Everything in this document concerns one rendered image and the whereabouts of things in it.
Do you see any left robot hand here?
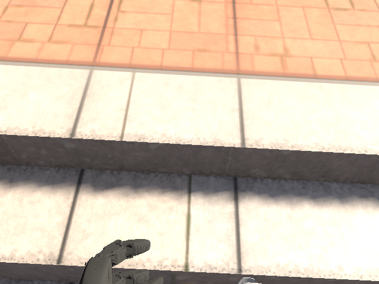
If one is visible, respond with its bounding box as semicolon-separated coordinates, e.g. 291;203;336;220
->
79;239;163;284

